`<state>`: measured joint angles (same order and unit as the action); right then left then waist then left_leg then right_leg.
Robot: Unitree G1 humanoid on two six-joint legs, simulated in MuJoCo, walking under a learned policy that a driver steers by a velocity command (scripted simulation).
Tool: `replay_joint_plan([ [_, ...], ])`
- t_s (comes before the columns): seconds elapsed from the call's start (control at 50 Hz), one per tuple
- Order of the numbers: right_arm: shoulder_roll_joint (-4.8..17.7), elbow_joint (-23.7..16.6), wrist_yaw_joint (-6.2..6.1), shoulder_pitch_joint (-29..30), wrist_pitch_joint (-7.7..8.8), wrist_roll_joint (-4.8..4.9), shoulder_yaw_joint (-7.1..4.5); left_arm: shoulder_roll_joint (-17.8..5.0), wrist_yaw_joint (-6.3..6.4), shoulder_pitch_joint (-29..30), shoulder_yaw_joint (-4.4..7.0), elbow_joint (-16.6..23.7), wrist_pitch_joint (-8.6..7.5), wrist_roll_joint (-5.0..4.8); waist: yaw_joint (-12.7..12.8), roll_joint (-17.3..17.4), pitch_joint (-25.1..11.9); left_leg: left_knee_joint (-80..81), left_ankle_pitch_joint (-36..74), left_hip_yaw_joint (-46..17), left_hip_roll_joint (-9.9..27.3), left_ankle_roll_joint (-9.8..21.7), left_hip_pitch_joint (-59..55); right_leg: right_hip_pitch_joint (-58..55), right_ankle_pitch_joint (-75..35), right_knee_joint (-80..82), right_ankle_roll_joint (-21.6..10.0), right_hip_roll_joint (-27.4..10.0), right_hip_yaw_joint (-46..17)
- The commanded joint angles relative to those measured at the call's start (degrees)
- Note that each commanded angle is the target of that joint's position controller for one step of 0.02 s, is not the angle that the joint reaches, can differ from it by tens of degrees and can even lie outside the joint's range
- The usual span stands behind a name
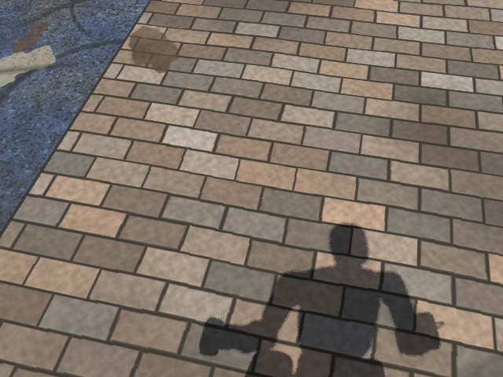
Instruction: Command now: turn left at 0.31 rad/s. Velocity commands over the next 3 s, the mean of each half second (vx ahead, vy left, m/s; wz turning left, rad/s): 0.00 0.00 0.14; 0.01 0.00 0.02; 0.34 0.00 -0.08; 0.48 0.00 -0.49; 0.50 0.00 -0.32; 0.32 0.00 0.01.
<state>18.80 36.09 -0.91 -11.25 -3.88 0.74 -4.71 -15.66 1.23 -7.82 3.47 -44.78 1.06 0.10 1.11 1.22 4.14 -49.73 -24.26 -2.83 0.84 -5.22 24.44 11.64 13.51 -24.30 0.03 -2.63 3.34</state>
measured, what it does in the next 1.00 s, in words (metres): steps on the spot: left foot, then right foot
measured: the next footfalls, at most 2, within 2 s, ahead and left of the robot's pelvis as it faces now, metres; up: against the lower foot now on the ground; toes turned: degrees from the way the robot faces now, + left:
left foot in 0.10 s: +0.04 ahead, +0.14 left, +0.00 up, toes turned +1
right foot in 0.40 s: +0.03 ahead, -0.10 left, +0.00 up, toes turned +2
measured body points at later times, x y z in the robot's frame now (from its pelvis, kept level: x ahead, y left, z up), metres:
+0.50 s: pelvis +0.00 +0.03 -0.01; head +0.01 +0.03 +0.44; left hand +0.08 +0.31 -0.13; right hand +0.17 -0.21 -0.12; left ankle +0.00 +0.14 -0.74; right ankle -0.01 -0.10 -0.74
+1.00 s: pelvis +0.01 +0.02 -0.01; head +0.01 +0.02 +0.44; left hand +0.06 +0.29 -0.15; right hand +0.09 -0.24 -0.15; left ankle +0.00 +0.14 -0.74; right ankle -0.01 -0.10 -0.74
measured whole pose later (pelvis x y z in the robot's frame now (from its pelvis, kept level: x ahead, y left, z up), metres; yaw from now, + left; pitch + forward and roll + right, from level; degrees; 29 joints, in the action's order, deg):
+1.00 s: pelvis +0.01 +0.02 -0.01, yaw +2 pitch -2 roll +0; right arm 14.2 57.4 -2.1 -10.8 -0.8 0.1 -2.3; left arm -14.5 1.7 -10.8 0.8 -58.4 -0.1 0.0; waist 0.3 0.1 2.0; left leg -28.5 -15.7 -1.8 -0.4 0.0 11.1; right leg 9.2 16.9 -28.0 0.4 -0.8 0.2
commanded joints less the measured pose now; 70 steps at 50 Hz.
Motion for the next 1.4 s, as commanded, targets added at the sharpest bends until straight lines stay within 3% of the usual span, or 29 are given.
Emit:
replay_joint_plan([
  [0.02,4.08,-5.04,0.22,1.93,0.99,-0.10,-0.59,-12.44,-0.59,1.24,2.94,2.81,-0.44,-0.84,1.04,-11.78,-7.66,10.06,1.62,3.44,-0.85,0.97,-3.77,-7.06,-25.80,4.10,-13.05,-13.25,-9.39],
  [0.08,4.46,-2.77,0.41,-2.38,1.03,-0.43,-0.81,-10.16,-0.90,0.00,1.75,0.86,-0.73,-1.96,-1.81,-8.94,-7.37,30.78,18.29,3.80,-1.66,5.08,-17.51,-1.50,-19.53,-0.82,-7.74,-10.78,-7.17],
  [0.1,7.24,-3.08,-0.07,-3.16,0.99,-0.55,-1.25,-7.10,-1.30,-2.51,0.60,0.33,-1.32,-0.20,-0.75,-1.48,-10.45,30.64,32.09,-4.81,5.20,6.98,-26.47,3.99,-9.19,-6.58,-2.62,-7.35,-3.73],
  [0.12,10.60,-4.69,-0.60,0.08,0.83,-1.51,-1.37,-3.68,-1.85,-4.16,-0.63,1.30,-2.03,1.92,2.23,12.37,-11.19,28.07,44.46,-16.22,16.23,14.49,-27.51,11.55,11.57,-12.74,2.68,-1.57,0.81],
  [0.14,6.34,-4.42,0.02,-0.34,1.79,-2.61,-0.34,-6.82,-1.08,1.56,0.07,2.06,-1.71,1.04,-2.56,9.89,-11.19,29.73,37.79,-18.11,18.07,20.40,-21.54,11.06,19.80,-18.11,4.14,-1.41,-3.00],
  [0.18,5.05,-2.76,0.44,1.97,3.52,-2.71,0.26,-8.51,-0.52,1.82,0.96,1.30,-0.88,-0.31,-1.66,8.92,-8.11,31.23,31.35,-14.53,14.42,18.95,-19.19,12.98,19.50,-24.89,4.46,-1.74,-4.86],
  [0.22,5.22,-2.00,0.29,4.25,4.39,-1.79,0.37,-9.21,-0.02,-0.48,1.55,-0.25,-0.02,0.02,-0.69,8.43,-6.51,30.87,34.04,-11.85,12.88,17.40,-16.97,12.41,15.83,-27.18,5.12,-1.98,-5.90],
  [0.3,3.32,-0.21,0.23,5.86,4.17,-1.63,0.89,-5.96,-0.16,-1.33,0.51,-1.42,-0.12,-0.29,-0.59,6.92,-6.95,29.55,34.81,-8.08,10.03,16.87,-15.53,7.07,11.20,-19.22,5.37,-1.22,-4.32],
  [0.34,3.06,0.91,0.29,5.85,3.89,-1.51,1.02,-5.84,-0.24,-1.08,0.26,-1.61,-0.24,-0.40,-0.98,6.67,-7.36,29.10,32.41,-9.19,10.21,17.16,-15.88,4.42,8.24,-12.70,5.02,-0.79,-3.82],
  [0.38,2.16,2.24,0.43,6.44,3.75,-0.84,1.44,-5.39,-0.47,-3.19,-0.10,-2.63,-0.50,0.12,0.90,5.21,-7.07,28.47,25.40,-8.60,8.59,14.84,-13.68,-2.14,-4.08,0.49,3.67,-0.18,-3.10],
  [0.42,1.52,3.89,0.82,2.75,4.38,-1.98,1.67,-10.28,-0.28,-3.26,0.49,-2.44,-0.63,0.97,-1.72,-1.50,-6.63,27.08,13.92,-5.82,3.84,9.82,-10.42,-6.84,-17.85,1.43,0.94,-4.72,-7.95],
  [0.44,1.18,4.23,0.75,1.75,4.28,-2.16,1.57,-11.42,-0.42,-1.79,0.95,-3.54,-0.72,0.16,-3.51,-7.00,-5.45,28.05,10.94,-2.55,0.88,7.84,-12.67,-1.35,-8.70,0.23,-1.38,-4.23,-7.29],
  [0.48,2.56,4.76,0.20,5.50,3.90,-1.84,1.22,-7.58,-0.69,-0.68,0.00,-3.72,-1.41,0.55,-1.26,-5.18,-3.88,25.60,12.20,-1.71,0.41,6.83,-15.18,2.38,-2.06,2.53,-1.09,-3.05,-7.22],
  [0.54,2.00,6.28,-0.43,4.73,3.19,-1.57,1.14,-6.86,-0.46,-1.46,-0.48,-5.22,-2.45,0.56,-1.00,-4.49,-4.07,25.59,16.95,-2.06,0.85,7.28,-15.27,1.04,-4.69,2.21,0.28,-2.07,-6.25],
  [0.72,1.90,12.43,-0.68,2.74,3.59,-1.20,0.90,-6.42,0.37,-2.18,-1.07,-8.35,-1.99,0.32,-0.37,-1.04,-3.46,26.22,19.23,-1.39,0.68,6.28,-14.73,-0.71,-4.93,1.85,-0.11,-0.90,-5.37],
  [0.94,2.13,18.67,-1.28,1.20,3.71,-0.93,1.23,-5.54,0.48,-2.74,-1.54,-11.45,-1.73,0.22,-0.66,-1.14,-3.14,26.35,20.41,-0.80,0.67,6.01,-15.34,-0.72,-6.00,2.10,-0.17,0.11,-4.58],
  [0.98,2.07,19.98,-1.44,0.00,3.51,-0.44,1.15,-5.78,0.71,-4.12,-1.34,-12.39,-1.44,-0.29,-0.72,-1.78,-3.65,25.03,4.23,1.15,-1.37,6.77,-14.33,0.00,9.00,1.80,-1.34,1.43,-3.74],
  [1.04,1.74,19.47,-1.35,0.87,4.62,-0.01,1.16,-6.80,0.99,-4.72,-0.97,-11.62,-1.97,-0.92,-0.30,-3.60,3.49,22.90,-13.47,0.45,-1.46,8.77,-4.74,5.15,29.19,4.01,-5.16,-1.54,-9.48],
  [1.12,-1.32,18.32,0.30,2.89,8.18,0.75,1.70,-10.59,0.44,-10.10,0.51,-12.92,-4.18,-1.75,0.33,-11.34,4.27,11.24,-0.62,4.32,-1.60,8.64,0.55,0.58,31.99,12.94,-12.66,-13.97,-27.74],
  [1.16,-1.62,19.53,0.95,-0.44,8.98,1.19,1.71,-9.91,0.04,-6.11,0.35,-11.20,-4.45,-1.89,-2.75,-10.81,4.61,17.57,-0.23,4.34,-1.04,10.46,-7.32,5.66,26.61,11.63,-11.65,-12.98,-25.12],
  [1.18,-0.84,21.91,0.98,-5.78,9.12,1.27,1.28,-8.80,-0.25,-2.28,0.04,-9.63,-4.39,-1.95,-5.54,-9.13,3.76,23.54,2.86,3.76,-1.25,10.97,-16.74,10.55,21.22,8.17,-9.12,-9.25,-19.51],
  [1.2,2.30,24.31,0.90,-11.82,9.30,1.03,0.25,-6.10,-0.47,1.64,-0.73,-7.49,-4.78,-1.84,-7.80,-2.52,2.71,27.94,1.98,-4.71,2.71,12.50,-23.46,16.00,12.06,-2.14,-5.37,-3.39,-10.86],
  [1.22,8.48,26.49,1.14,-19.28,9.50,1.25,-1.55,-3.49,-0.52,3.12,-1.29,-5.19,-5.94,-1.13,-9.21,12.53,-0.16,34.86,2.88,-22.81,12.31,17.60,-34.29,25.90,7.83,-21.84,-1.00,4.18,-0.71],
  [1.24,7.54,26.26,1.66,-20.96,10.07,0.19,-0.97,-4.95,-0.44,2.87,-0.92,-4.60,-7.01,-1.45,-9.34,13.27,-1.51,37.28,10.19,-34.53,19.47,21.93,-38.67,34.22,18.06,-35.25,-0.54,4.90,-4.72],
  [1.26,3.77,25.47,1.78,-18.04,10.64,-0.48,0.19,-5.84,-0.95,0.67,-0.62,-5.31,-7.60,-2.58,-6.63,6.82,-0.42,35.54,15.26,-30.65,19.52,21.63,-39.19,37.87,17.13,-42.48,-1.93,2.06,-8.13],
  [1.28,2.47,24.62,1.88,-16.17,10.92,-0.56,0.58,-5.03,-1.47,-0.53,-0.78,-5.86,-7.93,-3.20,-5.23,4.85,-0.61,35.40,17.40,-25.77,18.09,20.31,-39.68,40.15,13.01,-44.75,-3.25,0.16,-8.27],
  [1.3,1.88,24.33,2.05,-15.08,10.79,-0.32,0.98,-5.13,-1.82,0.74,-0.60,-5.52,-8.12,-2.93,-4.71,2.87,0.51,36.15,21.29,-21.21,17.16,18.94,-39.48,42.46,9.19,-44.19,-3.84,-1.61,-7.10],
  [1.34,-0.75,24.41,1.68,-14.94,9.77,-0.66,2.05,-4.11,-2.68,2.06,-0.38,-5.11,-7.70,-2.38,-4.19,3.59,0.58,37.88,29.41,-11.60,14.17,15.70,-36.64,40.04,3.49,-40.18,-3.74,-3.54,-5.79],
  [1.4,0.21,23.33,0.35,-12.98,9.01,-1.25,2.33,-0.85,-3.73,5.71,-1.41,-3.10,-6.54,-1.90,-3.91,3.35,1.96,41.88,30.16,-2.33,10.81,14.64,-27.22,33.22,-4.77,-29.47,-1.51,-2.49,-2.86],
])
Over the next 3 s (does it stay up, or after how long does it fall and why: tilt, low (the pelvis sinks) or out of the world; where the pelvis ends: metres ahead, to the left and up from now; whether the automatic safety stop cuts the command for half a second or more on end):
stays up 0.90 -0.22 0.00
